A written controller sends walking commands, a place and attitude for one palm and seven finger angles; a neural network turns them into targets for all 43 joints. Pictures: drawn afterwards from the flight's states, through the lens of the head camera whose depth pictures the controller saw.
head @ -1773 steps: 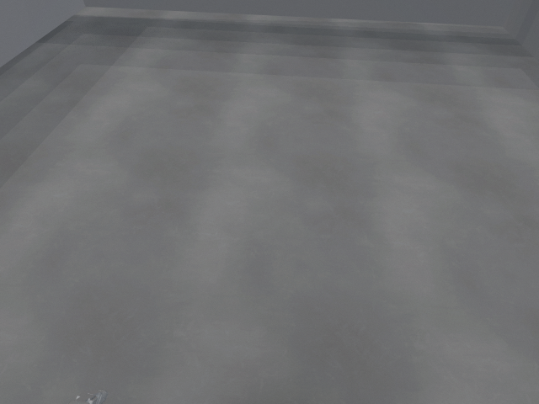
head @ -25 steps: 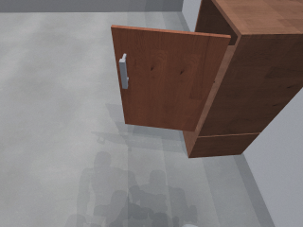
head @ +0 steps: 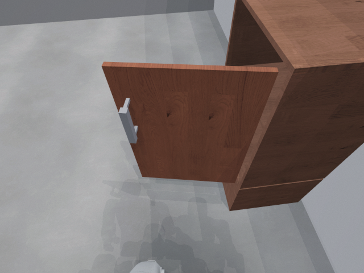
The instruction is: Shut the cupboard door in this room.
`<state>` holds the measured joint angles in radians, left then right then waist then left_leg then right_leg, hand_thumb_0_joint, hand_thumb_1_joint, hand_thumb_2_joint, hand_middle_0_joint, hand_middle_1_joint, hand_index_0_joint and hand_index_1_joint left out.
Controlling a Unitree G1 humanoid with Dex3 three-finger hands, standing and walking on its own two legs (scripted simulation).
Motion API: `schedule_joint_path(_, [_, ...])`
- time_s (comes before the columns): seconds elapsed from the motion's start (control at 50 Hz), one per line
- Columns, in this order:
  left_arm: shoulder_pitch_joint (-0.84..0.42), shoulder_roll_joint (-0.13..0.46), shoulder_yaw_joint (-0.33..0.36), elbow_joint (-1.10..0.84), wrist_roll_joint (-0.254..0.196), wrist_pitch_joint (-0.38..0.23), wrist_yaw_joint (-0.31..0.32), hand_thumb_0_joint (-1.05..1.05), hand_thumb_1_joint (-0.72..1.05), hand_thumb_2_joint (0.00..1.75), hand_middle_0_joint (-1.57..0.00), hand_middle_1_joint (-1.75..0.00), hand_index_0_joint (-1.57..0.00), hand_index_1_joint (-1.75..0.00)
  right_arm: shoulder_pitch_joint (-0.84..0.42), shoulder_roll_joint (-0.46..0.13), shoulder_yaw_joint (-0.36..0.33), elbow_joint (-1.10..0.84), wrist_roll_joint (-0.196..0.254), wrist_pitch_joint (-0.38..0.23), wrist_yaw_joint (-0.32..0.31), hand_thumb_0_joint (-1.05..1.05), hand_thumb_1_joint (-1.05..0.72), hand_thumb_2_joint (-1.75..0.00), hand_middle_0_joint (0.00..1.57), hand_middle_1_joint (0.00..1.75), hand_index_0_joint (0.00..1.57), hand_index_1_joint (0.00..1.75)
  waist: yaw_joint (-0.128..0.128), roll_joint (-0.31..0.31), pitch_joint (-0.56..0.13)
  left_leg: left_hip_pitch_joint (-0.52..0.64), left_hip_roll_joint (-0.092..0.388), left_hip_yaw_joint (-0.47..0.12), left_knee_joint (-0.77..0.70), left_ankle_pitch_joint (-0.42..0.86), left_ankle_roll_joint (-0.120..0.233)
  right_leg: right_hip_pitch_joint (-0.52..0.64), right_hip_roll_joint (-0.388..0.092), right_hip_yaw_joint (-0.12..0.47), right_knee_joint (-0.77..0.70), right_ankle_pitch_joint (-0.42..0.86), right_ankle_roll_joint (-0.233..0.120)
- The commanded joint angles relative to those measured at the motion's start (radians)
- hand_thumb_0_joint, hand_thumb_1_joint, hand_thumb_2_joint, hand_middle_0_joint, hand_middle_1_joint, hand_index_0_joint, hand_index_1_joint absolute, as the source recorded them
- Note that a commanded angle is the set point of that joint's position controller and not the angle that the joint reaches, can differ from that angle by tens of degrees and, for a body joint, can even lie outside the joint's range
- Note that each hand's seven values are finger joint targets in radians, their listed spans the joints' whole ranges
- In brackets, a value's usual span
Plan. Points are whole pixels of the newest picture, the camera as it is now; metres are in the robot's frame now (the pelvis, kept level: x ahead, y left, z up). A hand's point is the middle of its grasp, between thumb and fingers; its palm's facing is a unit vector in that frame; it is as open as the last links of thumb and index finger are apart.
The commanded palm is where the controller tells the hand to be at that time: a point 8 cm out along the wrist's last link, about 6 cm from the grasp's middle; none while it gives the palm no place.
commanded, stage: come to a stop and stand still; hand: left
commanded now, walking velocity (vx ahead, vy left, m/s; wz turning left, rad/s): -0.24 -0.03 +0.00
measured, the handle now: (130, 121) +0.51 +0.19 -0.02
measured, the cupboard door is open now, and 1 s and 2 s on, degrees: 78 78 78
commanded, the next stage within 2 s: look again from close up in 1.10 s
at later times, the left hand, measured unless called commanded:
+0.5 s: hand out of the picture +0.04 +0.24 -0.18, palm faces -0.01 -0.98 -0.19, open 7.4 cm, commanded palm none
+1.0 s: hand out of the picture -0.03 +0.15 -0.18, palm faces +0.01 -0.98 -0.17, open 7.3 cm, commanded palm none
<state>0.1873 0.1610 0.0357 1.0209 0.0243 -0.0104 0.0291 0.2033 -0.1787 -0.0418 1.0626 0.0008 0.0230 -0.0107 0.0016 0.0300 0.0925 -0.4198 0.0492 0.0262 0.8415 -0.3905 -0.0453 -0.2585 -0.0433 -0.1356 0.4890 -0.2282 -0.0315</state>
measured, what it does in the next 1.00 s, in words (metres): steps on the spot: left foot, then right foot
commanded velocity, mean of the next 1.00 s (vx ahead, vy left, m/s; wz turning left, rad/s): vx -0.03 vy -0.06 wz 0.00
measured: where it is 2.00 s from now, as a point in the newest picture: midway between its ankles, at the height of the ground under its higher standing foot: outside the picture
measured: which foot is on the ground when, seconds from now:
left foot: up 0.00-0.10, down 0.12-1.00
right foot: down 0.00-0.14, up 0.16-0.64, down 0.66-1.00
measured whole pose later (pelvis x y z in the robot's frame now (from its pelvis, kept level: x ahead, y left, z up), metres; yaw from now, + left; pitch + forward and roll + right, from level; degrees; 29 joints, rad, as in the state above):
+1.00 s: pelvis -0.03 -0.02 +0.00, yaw -1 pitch -1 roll +0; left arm 0.27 0.13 0.01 1.12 0.00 0.01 0.03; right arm 0.32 -0.10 -0.02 1.17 0.00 0.01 -0.03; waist -0.01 0.00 0.06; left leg -0.23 0.05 0.00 0.45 -0.19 -0.04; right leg -0.14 -0.01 -0.06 0.46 -0.30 -0.01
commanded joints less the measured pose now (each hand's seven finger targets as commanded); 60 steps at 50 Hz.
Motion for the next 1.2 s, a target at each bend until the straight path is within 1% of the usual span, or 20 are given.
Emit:
schedule_joint_path(0.0, [0.053, 0.196, 0.05, -0.044, 0.0, 0.009, 0.011, 0.0, 0.9, 0.9, -0.2, -0.3, -0.2, -0.3, 0.044, -0.043, -0.019, -0.048, -0.004, 0.006, -0.005, 0.0, -0.9, -0.9, 0.2, 0.3, 0.2, 0.3, 0.019, -0.216, -0.112, 0.044, -0.024, 0.022, -0.073, 0.012, -0.001, 0.105, -0.258, 0.151, -0.078, 0.66, -0.142])
schedule_joint_path(0.06, [0.025, 0.197, 0.054, -0.051, -0.005, 0.023, 0.013, 0.0, 0.9, 0.9, -0.2, -0.3, -0.2, -0.3, 0.074, -0.051, -0.024, -0.044, -0.008, 0.0, -0.006, 0.0, -0.9, -0.9, 0.2, 0.3, 0.2, 0.3, -0.014, -0.189, -0.121, 0.179, -0.017, 0.034, -0.316, 0.217, 0.005, 0.063, -0.218, 0.126, 0.014, 0.512, -0.083])
schedule_joint_path(0.08, [0.044, 0.174, 0.048, -0.054, -0.009, 0.029, 0.012, 0.0, 0.9, 0.9, -0.2, -0.3, -0.2, -0.3, 0.091, -0.081, -0.028, -0.042, -0.011, -0.008, -0.006, 0.0, -0.9, -0.9, 0.2, 0.3, 0.2, 0.3, -0.017, -0.113, -0.143, 0.287, 0.043, -0.005, -0.397, 0.444, 0.029, -0.003, -0.166, 0.099, 0.086, 0.348, -0.033])
schedule_joint_path(0.1, [0.099, 0.117, 0.038, -0.062, -0.015, 0.036, 0.013, 0.0, 0.9, 0.9, -0.2, -0.3, -0.2, -0.3, 0.094, -0.155, -0.04, -0.06, -0.019, -0.017, -0.007, 0.0, -0.9, -0.9, 0.2, 0.3, 0.2, 0.3, -0.006, 0.135, -0.168, 0.362, 0.257, -0.231, -0.441, 0.799, 0.118, -0.125, -0.051, 0.037, 0.213, -0.033, 0.038])
schedule_joint_path(0.12, [0.118, 0.102, 0.026, -0.059, -0.016, 0.043, 0.02, 0.0, 0.9, 0.9, -0.2, -0.3, -0.2, -0.3, 0.092, -0.191, -0.045, -0.076, -0.014, -0.014, -0.011, 0.0, -0.9, -0.9, 0.2, 0.3, 0.2, 0.3, -0.015, 0.245, -0.182, 0.291, 0.377, -0.308, -0.495, 0.979, 0.223, -0.101, 0.024, 0.065, 0.429, -0.441, 0.061])
schedule_joint_path(0.14, [0.085, 0.119, 0.03, -0.055, -0.013, 0.058, 0.027, 0.0, 0.9, 0.9, -0.2, -0.3, -0.2, -0.3, 0.08, -0.197, -0.044, -0.078, -0.016, -0.013, -0.028, 0.0, -0.9, -0.9, 0.2, 0.3, 0.2, 0.3, -0.029, 0.238, -0.19, 0.235, 0.379, -0.324, -0.497, 0.964, 0.254, -0.112, 0.037, 0.169, 0.571, -0.462, 0.055])
schedule_joint_path(0.22, [0.103, 0.133, 0.047, -0.024, -0.011, 0.052, 0.008, 0.0, 0.9, 0.9, -0.2, -0.3, -0.2, -0.3, -0.022, -0.134, -0.028, -0.112, -0.02, -0.021, -0.043, 0.0, -0.9, -0.9, 0.2, 0.3, 0.2, 0.3, 0.011, 0.066, -0.146, 0.291, 0.269, -0.171, -0.468, 0.841, 0.23, -0.253, 0.037, 0.199, 0.761, -0.252, 0.075])
schedule_joint_path(0.32, [0.093, 0.136, 0.053, -0.041, -0.004, 0.065, -0.006, 0.0, 0.9, 0.9, -0.2, -0.3, -0.2, -0.3, 0.035, -0.132, -0.037, -0.099, -0.016, -0.029, -0.047, 0.0, -0.9, -0.9, 0.2, 0.3, 0.2, 0.3, -0.015, 0.087, -0.167, 0.343, 0.258, -0.16, -0.523, 0.624, 0.21, -0.258, 0.016, 0.193, 0.691, -0.191, 0.099])
schedule_joint_path(0.46, [0.036, 0.092, 0.028, -0.046, -0.005, 0.059, -0.021, 0.0, 0.9, 0.9, -0.2, -0.3, -0.2, -0.3, 0.074, -0.152, -0.052, -0.069, -0.024, -0.023, -0.029, 0.0, -0.9, -0.9, 0.2, 0.3, 0.2, 0.3, -0.05, 0.153, -0.159, 0.345, 0.233, -0.199, -0.618, 0.203, 0.193, -0.149, -0.002, 0.122, 0.35, -0.259, 0.079])
schedule_joint_path(0.56, [0.131, 0.074, 0.013, 0.011, -0.015, 0.047, -0.012, 0.0, 0.9, 0.9, -0.2, -0.3, -0.2, -0.3, 0.049, -0.155, -0.054, -0.048, -0.026, -0.013, -0.015, 0.0, -0.9, -0.9, 0.2, 0.3, 0.2, 0.3, -0.005, 0.159, -0.126, 0.173, 0.182, -0.18, -0.656, 0.008, 0.146, 0.083, 0.026, 0.05, 0.031, -0.178, 0.04])
schedule_joint_path(0.6, [0.213, 0.096, 0.014, 0.042, -0.009, 0.04, -0.004, 0.0, 0.9, 0.9, -0.2, -0.3, -0.2, -0.3, 0.048, -0.112, -0.049, -0.038, -0.016, -0.007, -0.011, 0.0, -0.9, -0.9, 0.2, 0.3, 0.2, 0.3, 0.023, 0.064, -0.096, 0.063, 0.104, -0.106, -0.584, -0.062, 0.075, 0.221, -0.012, 0.072, -0.188, -0.065, 0.024])
schedule_joint_path(0.64, [0.126, 0.184, 0.017, 0.01, -0.003, 0.028, 0.002, 0.0, 0.9, 0.9, -0.2, -0.3, -0.2, -0.3, 0.059, -0.016, -0.02, -0.046, -0.007, -0.002, -0.002, 0.0, -0.9, -0.9, 0.2, 0.3, 0.2, 0.3, -0.006, -0.176, -0.008, 0.041, -0.011, 0.001, -0.372, -0.014, 0.015, 0.012, -0.257, 0.337, -0.37, -0.373, -0.071])
schedule_joint_path(0.66, [0.045, 0.196, 0.016, -0.014, -0.006, 0.023, 0.004, 0.0, 0.9, 0.9, -0.2, -0.3, -0.2, -0.3, 0.055, -0.028, -0.022, -0.044, -0.016, 0.004, 0.001, 0.0, -0.9, -0.9, 0.2, 0.3, 0.2, 0.3, -0.019, -0.198, 0.012, 0.133, -0.016, 0.003, -0.273, 0.021, 0.019, -0.154, -0.279, 0.36, -0.406, -0.47, -0.092])
schedule_joint_path(0.68, [0.009, 0.179, 0.016, -0.022, -0.008, 0.018, 0.006, 0.0, 0.9, 0.9, -0.2, -0.3, -0.2, -0.3, 0.06, -0.029, -0.023, -0.034, -0.021, 0.012, 0.0, 0.0, -0.9, -0.9, 0.2, 0.3, 0.2, 0.3, -0.017, -0.283, 0.053, 0.133, -0.017, -0.017, -0.205, 0.035, 0.026, -0.206, -0.241, 0.349, -0.405, -0.428, -0.093])
schedule_joint_path(0.74, [0.009, 0.114, 0.0, -0.003, -0.013, 0.007, 0.004, 0.0, 0.9, 0.9, -0.2, -0.3, -0.2, -0.3, 0.154, -0.018, -0.011, 0.013, -0.019, -0.005, -0.005, 0.0, -0.9, -0.9, 0.2, 0.3, 0.2, 0.3, -0.047, -0.197, 0.048, 0.154, -0.001, -0.012, -0.257, 0.143, 0.03, -0.105, -0.157, 0.214, -0.259, -0.126, -0.067])
schedule_joint_path(0.78, [0.07, 0.089, -0.011, 0.027, -0.02, 0.0, 0.002, 0.0, 0.9, 0.9, -0.2, -0.3, -0.2, -0.3, 0.171, -0.02, -0.002, 0.033, -0.015, -0.023, -0.013, 0.0, -0.9, -0.9, 0.2, 0.3, 0.2, 0.3, -0.032, -0.115, 0.012, 0.242, 0.018, -0.048, -0.386, 0.309, 0.034, -0.086, -0.108, 0.181, -0.168, -0.048, -0.024])
schedule_joint_path(0.82, [0.112, 0.069, -0.011, 0.043, -0.022, 0.002, 0.002, 0.0, 0.9, 0.9, -0.2, -0.3, -0.2, -0.3, 0.171, -0.038, 0.001, 0.046, -0.013, -0.03, -0.024, 0.0, -0.9, -0.9, 0.2, 0.3, 0.2, 0.3, -0.01, -0.105, 0.018, 0.236, 0.053, -0.079, -0.434, 0.312, 0.044, -0.046, -0.059, 0.172, -0.17, -0.075, 0.004])
schedule_joint_path(0.86, [0.129, 0.071, -0.009, 0.061, -0.025, 0.008, 0.003, 0.0, 0.9, 0.9, -0.2, -0.3, -0.2, -0.3, 0.154, -0.038, 0.005, 0.059, -0.01, -0.037, -0.027, 0.0, -0.9, -0.9, 0.2, 0.3, 0.2, 0.3, -0.001, 0.006, -0.013, 0.225, 0.057, -0.09, -0.452, 0.345, 0.053, 0.019, -0.058, 0.153, -0.139, 0.008, 0.017])
schedule_joint_path(1.16, [0.171, 0.047, -0.009, 0.081, -0.017, 0.0, 0.007, 0.0, 0.9, 0.9, -0.2, -0.3, -0.2, -0.3, 0.133, -0.008, 0.006, 0.066, -0.009, -0.032, -0.031, 0.0, -0.9, -0.9, 0.2, 0.3, 0.2, 0.3, -0.006, -0.055, 0.008, 0.253, 0.039, -0.059, -0.445, 0.294, 0.042, 0.004, -0.067, 0.17, -0.187, -0.021, 0.009])
schedule_joint_path(1.18, [0.258, 0.073, -0.011, 0.107, 0.004, -0.039, 0.045, 0.0, 0.9, 0.9, -0.2, -0.3, -0.2, -0.3, 0.024, -0.056, 0.014, -0.005, -0.005, -0.05, -0.016, 0.0, -0.9, -0.9, 0.2, 0.3, 0.2, 0.3, 0.038, -0.055, -0.011, 0.176, 0.041, -0.031, -0.221, 0.328, 0.026, 0.033, -0.118, 0.258, -0.173, 0.478, 0.027])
